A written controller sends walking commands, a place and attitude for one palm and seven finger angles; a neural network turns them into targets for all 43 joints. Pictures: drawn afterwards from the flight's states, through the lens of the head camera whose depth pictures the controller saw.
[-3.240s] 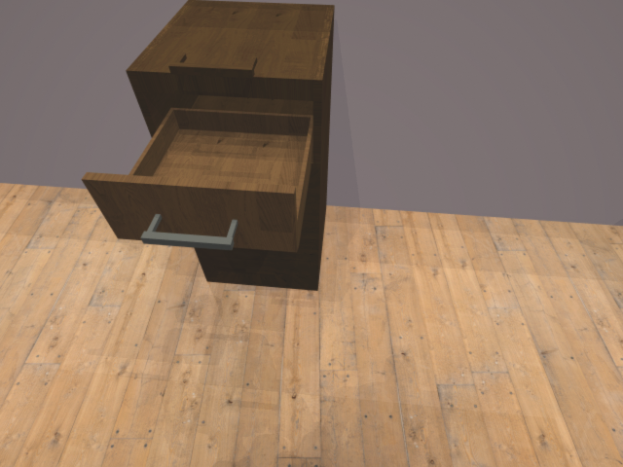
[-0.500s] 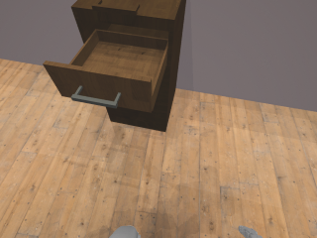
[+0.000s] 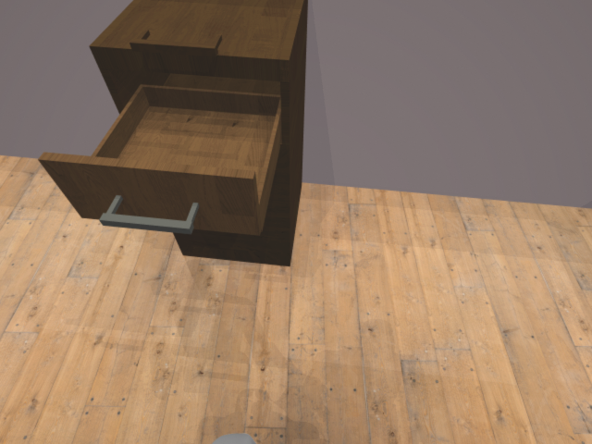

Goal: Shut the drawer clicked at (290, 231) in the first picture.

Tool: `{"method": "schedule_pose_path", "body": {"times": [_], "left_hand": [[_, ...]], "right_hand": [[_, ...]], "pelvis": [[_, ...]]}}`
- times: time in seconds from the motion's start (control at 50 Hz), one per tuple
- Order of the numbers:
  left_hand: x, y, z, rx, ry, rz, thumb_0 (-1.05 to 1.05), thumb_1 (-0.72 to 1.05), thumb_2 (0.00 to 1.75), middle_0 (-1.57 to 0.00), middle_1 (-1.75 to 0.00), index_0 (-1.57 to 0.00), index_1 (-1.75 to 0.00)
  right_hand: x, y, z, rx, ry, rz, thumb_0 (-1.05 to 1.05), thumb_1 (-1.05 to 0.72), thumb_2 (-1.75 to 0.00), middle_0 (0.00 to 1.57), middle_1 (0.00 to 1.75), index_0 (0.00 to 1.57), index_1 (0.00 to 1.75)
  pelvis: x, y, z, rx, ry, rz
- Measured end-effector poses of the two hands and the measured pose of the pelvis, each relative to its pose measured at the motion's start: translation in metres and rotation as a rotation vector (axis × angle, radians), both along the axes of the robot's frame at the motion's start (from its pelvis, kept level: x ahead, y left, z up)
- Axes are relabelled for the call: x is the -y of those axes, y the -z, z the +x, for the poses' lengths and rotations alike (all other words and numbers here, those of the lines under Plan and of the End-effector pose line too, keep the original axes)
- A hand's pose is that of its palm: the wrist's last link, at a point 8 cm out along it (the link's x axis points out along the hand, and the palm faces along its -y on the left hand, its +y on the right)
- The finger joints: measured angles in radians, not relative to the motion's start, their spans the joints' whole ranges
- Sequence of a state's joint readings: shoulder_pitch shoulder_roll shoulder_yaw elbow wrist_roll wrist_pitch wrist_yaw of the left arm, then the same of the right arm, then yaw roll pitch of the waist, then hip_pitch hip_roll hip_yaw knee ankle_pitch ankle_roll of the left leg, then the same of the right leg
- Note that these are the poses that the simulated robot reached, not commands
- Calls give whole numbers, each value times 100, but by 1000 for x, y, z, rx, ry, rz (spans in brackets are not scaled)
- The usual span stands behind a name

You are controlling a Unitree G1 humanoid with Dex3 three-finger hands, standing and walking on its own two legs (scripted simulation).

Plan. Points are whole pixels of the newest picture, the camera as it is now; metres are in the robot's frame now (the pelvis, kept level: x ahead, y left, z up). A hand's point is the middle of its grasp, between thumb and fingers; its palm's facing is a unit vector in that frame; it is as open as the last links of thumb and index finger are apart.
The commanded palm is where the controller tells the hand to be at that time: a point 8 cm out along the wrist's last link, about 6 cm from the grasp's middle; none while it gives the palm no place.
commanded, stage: take the last steps up to it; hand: left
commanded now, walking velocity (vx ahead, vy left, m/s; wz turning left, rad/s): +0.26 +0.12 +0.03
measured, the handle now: (151, 214) +0.49 +0.30 -0.06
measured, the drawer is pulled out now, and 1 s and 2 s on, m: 0.30 0.30 0.30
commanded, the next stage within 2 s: come to a stop and stand still in 0.36 s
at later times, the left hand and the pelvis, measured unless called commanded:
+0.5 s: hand (176, 415) +0.18 +0.20 -0.17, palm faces +0.10 -0.97 -0.21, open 7.2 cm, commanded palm none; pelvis +0.14 +0.02 +0.00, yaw +2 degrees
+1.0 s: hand (176, 373) +0.24 +0.22 -0.16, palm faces +0.07 -0.95 -0.29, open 7.4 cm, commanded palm none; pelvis +0.18 +0.01 +0.00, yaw +1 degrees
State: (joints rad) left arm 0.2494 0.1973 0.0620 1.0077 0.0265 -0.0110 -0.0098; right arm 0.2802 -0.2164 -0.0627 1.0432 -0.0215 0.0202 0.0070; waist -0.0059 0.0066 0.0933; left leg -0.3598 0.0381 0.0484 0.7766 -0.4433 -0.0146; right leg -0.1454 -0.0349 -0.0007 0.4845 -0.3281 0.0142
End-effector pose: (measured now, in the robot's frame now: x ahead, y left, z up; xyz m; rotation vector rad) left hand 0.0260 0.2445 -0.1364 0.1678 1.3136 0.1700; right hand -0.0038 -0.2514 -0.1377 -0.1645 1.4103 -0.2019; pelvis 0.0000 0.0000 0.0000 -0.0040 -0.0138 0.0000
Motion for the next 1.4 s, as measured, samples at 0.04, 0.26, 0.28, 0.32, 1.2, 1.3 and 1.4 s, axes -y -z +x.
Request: {"method": "schedule_pose_path", "body": {"times": [0.04, 0.26, 0.28, 0.32, 1.2, 1.3, 1.4], "left_hand": [[-4, 5, -4, -34, -20, -16, 1, 91, 90, -20, -30, -20, -30], [-2, 4, 76, -28, 21, -41, 1, 91, 90, -20, -30, -20, -30], [1, 2, 90, 3, 23, -39, 1, 91, 90, -20, -30, -20, -30], [4, 2, 115, 69, 24, -27, 1, 92, 90, -20, -30, -20, -30], [-7, 7, 184, 11, -57, -29, 1, 91, 90, -20, -30, -20, -30], [-12, 6, 171, -27, -59, -34, 1, 92, 90, -20, -30, -20, -30], [-16, 3, 160, -67, -46, -25, 1, 92, 90, -20, -30, -20, -30]], "right_hand": [[-5, -3, 11, 11, -7, -6, 1, -91, -90, 20, 30, 20, 30], [-50, -1, 29, -36, 30, 46, 0, -91, -90, 20, 30, 20, 30], [-53, 1, 30, -57, 33, 63, 0, -91, -90, 20, 30, 20, 30], [-56, 10, 33, -91, 41, 93, 0, -91, -90, 20, 30, 20, 30], [-39, -1, 230, 77, -93, 2, 1, -91, -90, 20, 30, 20, 30], [-51, -2, 211, 40, -79, 15, 1, -91, -90, 20, 30, 20, 30], [-56, -1, 195, 24, -48, 25, 1, -92, -90, 20, 30, 20, 30]], "pelvis": [[-6, 1, 11, 0, -2, 2], [-16, -3, 68, -13, 25, 11], [-14, -3, 74, -12, 21, 12], [-10, 3, 88, -9, 11, 28], [-22, -2, 172, -4, -32, -2], [-26, -6, 172, -3, -22, 0], [-29, -7, 175, 2, -13, 2]]}}
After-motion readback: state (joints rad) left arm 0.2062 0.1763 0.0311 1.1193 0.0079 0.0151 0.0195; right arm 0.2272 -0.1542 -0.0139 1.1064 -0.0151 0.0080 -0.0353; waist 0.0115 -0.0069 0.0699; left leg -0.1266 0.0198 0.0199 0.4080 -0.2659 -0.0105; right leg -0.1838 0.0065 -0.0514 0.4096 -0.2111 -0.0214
